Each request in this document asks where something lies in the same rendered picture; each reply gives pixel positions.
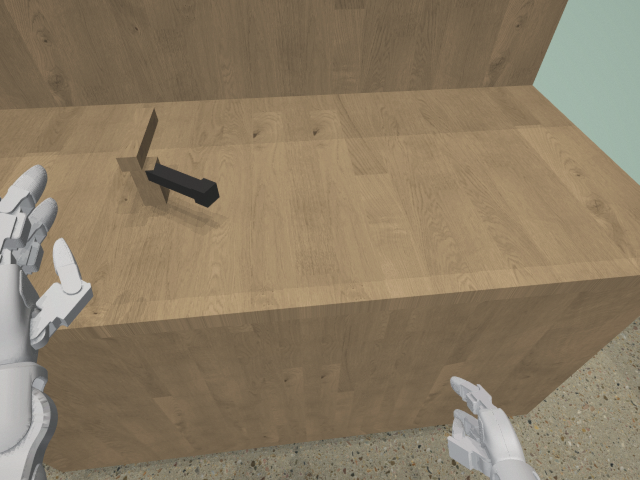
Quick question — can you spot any robot right forearm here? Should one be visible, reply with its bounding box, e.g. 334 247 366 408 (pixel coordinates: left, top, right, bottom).
490 459 540 480

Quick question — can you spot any robot left forearm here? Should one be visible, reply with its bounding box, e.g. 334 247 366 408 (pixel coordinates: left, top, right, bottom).
0 362 58 480

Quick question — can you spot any counter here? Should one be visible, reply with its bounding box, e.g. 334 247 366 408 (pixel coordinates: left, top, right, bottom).
0 0 640 472

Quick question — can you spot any tap lever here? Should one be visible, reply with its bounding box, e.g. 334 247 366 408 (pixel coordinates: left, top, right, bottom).
145 163 220 208

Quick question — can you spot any left robot hand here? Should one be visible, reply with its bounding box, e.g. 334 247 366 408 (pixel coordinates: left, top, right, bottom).
0 165 93 365

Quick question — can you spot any right robot hand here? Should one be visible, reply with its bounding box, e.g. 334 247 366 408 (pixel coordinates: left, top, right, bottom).
447 376 526 478

